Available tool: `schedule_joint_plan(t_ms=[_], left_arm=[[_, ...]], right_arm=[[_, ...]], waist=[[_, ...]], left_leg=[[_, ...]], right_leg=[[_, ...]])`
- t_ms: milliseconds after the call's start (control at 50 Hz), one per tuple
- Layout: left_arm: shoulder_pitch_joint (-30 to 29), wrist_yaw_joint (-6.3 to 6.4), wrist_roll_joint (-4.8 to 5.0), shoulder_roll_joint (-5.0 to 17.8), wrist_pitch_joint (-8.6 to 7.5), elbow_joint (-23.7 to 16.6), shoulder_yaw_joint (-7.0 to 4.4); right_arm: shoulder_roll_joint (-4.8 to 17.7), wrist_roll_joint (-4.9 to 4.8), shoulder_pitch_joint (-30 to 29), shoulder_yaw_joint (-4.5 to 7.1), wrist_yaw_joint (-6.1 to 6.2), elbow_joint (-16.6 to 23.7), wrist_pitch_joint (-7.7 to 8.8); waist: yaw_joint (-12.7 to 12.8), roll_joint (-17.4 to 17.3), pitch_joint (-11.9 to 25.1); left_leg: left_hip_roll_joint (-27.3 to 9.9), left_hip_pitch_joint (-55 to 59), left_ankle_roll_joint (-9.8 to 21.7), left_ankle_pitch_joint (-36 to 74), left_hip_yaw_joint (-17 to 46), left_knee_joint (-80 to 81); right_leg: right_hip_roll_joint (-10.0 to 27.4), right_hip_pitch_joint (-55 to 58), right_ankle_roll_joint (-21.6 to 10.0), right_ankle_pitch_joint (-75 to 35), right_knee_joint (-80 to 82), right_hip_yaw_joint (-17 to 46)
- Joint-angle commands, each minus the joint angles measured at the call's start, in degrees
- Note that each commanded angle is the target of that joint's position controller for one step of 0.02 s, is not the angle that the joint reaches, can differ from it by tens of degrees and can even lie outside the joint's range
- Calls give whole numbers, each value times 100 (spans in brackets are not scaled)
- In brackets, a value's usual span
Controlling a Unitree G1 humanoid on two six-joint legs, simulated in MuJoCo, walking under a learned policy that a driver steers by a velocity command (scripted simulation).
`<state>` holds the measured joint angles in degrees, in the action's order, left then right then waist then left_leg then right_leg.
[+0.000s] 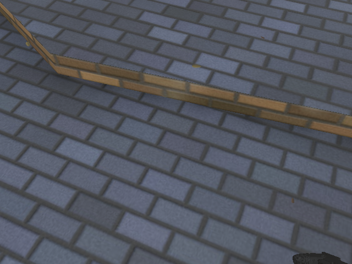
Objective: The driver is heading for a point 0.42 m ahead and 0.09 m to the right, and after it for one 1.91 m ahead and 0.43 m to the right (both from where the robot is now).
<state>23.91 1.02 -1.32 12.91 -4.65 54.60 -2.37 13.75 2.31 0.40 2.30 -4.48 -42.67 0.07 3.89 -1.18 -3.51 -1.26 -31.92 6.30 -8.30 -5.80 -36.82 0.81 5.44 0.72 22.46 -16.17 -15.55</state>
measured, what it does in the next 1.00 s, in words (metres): walks ahead, turning right: left foot, then right foot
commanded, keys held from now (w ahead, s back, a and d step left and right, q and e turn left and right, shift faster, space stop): w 0.02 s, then w+e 0.96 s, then w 0.02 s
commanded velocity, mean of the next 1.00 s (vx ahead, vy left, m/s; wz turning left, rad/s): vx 0.50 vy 0.00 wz -0.31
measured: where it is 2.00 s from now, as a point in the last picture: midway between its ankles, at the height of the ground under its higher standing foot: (242, 154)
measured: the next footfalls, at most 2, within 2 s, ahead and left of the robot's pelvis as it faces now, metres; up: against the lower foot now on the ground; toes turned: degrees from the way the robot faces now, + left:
left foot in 0.04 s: +0.17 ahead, +0.08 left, +0.00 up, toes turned +6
right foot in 0.62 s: +0.45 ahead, -0.08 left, +0.00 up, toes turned -15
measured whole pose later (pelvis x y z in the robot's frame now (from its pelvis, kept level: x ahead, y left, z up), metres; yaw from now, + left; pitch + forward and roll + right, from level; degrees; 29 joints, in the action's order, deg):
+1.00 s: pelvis +0.52 -0.05 +0.01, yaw -24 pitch +2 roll +0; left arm 22.4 -0.3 -0.2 15.6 -2.8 52.1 -4.3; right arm 14.9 2.1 3.1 1.0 -1.3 -43.0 1.8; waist 4.3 -2.1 -2.5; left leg -5.6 -37.1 -3.1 -3.6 2.4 -41.4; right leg -8.6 -1.7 -7.1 14.8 -15.9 7.5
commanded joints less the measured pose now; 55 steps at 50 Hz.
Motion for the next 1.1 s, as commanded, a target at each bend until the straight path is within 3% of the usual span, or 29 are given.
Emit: schedule_joint_plan(t_ms=[20,40,60,80,100,120,140,160,200,260,380,480,540,580,600,620,640,660,680,700,720,740,760,820,940,1020,1060,1100], left_arm=[[118,68,1,1134,84,-188,-224],[150,53,18,1062,116,-199,-179],[355,-26,101,517,101,-421,-27],[406,-90,140,495,86,-613,-37],[-381,-66,92,913,95,-701,-158],[-558,-95,176,732,35,-733,-103],[-409,-115,174,640,38,-591,-91],[-243,-135,69,596,129,-478,-99],[158,-195,-23,458,309,-275,-96],[-277,-272,12,421,387,-339,-145],[-1310,-330,11,289,362,-640,-109],[-2113,-397,-41,158,339,-991,5],[-1863,-370,-46,261,351,-995,-33],[-1099,-325,-59,460,345,-802,-131],[-443,-295,-87,635,300,-612,-228],[357,-222,-162,1043,275,-421,-393],[77,-158,-103,1687,336,-552,-574],[86,-177,94,1659,377,-545,-570],[-229,-131,110,1405,377,-536,-506],[-435,-119,101,1034,363,-513,-412],[-665,-97,95,859,319,-535,-351],[-873,-80,120,743,276,-588,-295],[-833,-91,132,846,210,-596,-299],[-612,-121,141,1079,82,-522,-354],[72,-119,135,1152,135,-442,-386],[261,-69,70,1173,135,-425,-380],[139,-26,51,1178,104,-432,-361],[-63,-26,41,1261,48,-437,-355]], right_arm=[[552,52,738,182,92,121,94],[707,127,1692,278,170,-212,150],[1181,211,2292,403,281,-323,180],[1534,-6,2403,453,334,-287,128],[1373,-108,2204,432,408,-316,86],[1092,-121,1816,348,444,-357,141],[811,-101,1583,262,439,-398,212],[637,-120,1392,196,448,-444,288],[512,-116,1392,144,436,-506,435],[579,-133,1597,160,437,-678,558],[474,-151,1987,89,501,-910,605],[522,-128,2503,59,629,-1201,558],[741,-101,2446,85,703,-1253,497],[935,-73,2286,136,730,-1207,415],[996,-75,2195,154,705,-1143,378],[970,-120,1993,148,657,-983,392],[364,-201,2123,53,524,-550,470],[741,-120,1644,102,482,-402,546],[655,-162,1362,65,451,-270,632],[683,-193,1436,70,454,-296,675],[659,-117,1405,81,463,-296,613],[590,-7,1567,58,448,-349,485],[536,38,1682,46,429,-320,376],[484,50,1289,21,390,-128,229],[484,-21,-59,-38,329,375,228],[550,-47,-511,-80,298,576,324],[642,-51,-293,-59,302,549,375],[850,-51,578,38,373,266,441]], waist=[[-617,704,567],[-1029,446,1056],[-1101,-496,1782],[-979,-1088,2289],[-1083,-103,1611],[-878,-72,927],[-606,150,546],[-389,77,351],[-239,-139,316],[-256,-157,58],[-464,-213,-215],[-676,-192,-347],[-444,-395,-48],[-67,-536,414],[248,-465,777],[699,26,1198],[190,1623,1532],[357,606,1654],[185,303,948],[-100,-152,394],[-325,-291,159],[-496,-273,169],[-561,16,230],[-539,97,172],[26,439,154],[180,512,133],[16,584,163],[-382,583,466]], left_leg=[[630,1367,414,-633,-296,405],[600,2796,610,-380,23,867],[-981,4666,1050,-1099,2065,1050],[-2376,5269,1646,-519,4724,1957],[-2107,4760,1416,170,3722,1968],[-1876,3901,1230,820,2820,2028],[-1574,3184,910,1257,2180,2205],[-1332,2722,685,1403,1716,2358],[-1223,2308,546,1550,1268,2616],[-1024,2430,300,1463,731,2908],[-944,2932,20,1853,37,3027],[-1156,3721,-22,3090,-375,2711],[-1268,4071,-116,5366,-642,1827],[-1348,4019,-92,6210,-727,523],[-1322,3628,-65,5595,-737,-573],[-1080,2521,-186,3861,-824,-2305],[354,-205,-556,-1776,-614,-4622],[326,-981,-499,-1906,784,-5076],[-65,-1247,-460,-1395,963,-4715],[-279,-969,-478,-1102,880,-4069],[-420,-658,-544,-1040,886,-3589],[-467,-309,-623,-900,849,-3367],[-466,-85,-716,-952,812,-3145],[-479,-143,-925,-635,604,-2368],[-287,-618,-988,566,554,-670],[-110,-499,-824,689,561,138],[-41,124,-628,579,596,555],[225,1347,-388,134,490,816]], right_leg=[[1474,-89,-639,-6482,-1713,232],[1371,-843,-533,-5614,-2950,157],[996,-2700,-340,-2443,-4792,152],[-33,-4106,-152,948,-6359,754],[257,-4557,-217,315,-6489,1471],[418,-4465,-288,-103,-6146,1595],[575,-4067,-325,-294,-5602,1680],[623,-3730,-317,-381,-5264,1750],[542,-3295,-301,-559,-5082,1774],[514,-3850,-288,-1180,-4731,1813],[385,-4480,-258,-2284,-3393,1591],[202,-4415,-479,-2170,-2289,949],[-243,-3698,-817,-1411,-2045,588],[-572,-2795,-1122,-812,-1933,531],[-667,-1905,-1312,-762,-1541,706],[-41,-609,-1666,-524,-978,1694],[1711,1059,-2616,-913,-516,4981],[1858,1100,-2856,-1181,-73,5641],[1789,502,-2628,-1315,29,4843],[1547,-336,-2292,-1800,196,4290],[1209,-860,-2028,-2227,259,3844],[887,-1182,-1831,-2447,371,3421],[880,-1411,-1906,-2963,381,3323],[547,-1630,-1788,-3323,473,2990],[384,-932,-1395,-3209,329,3164],[561,-408,-1321,-3678,31,3333],[694,-413,-1149,-3949,-115,3400],[641,-518,-955,-5156,-839,3294]])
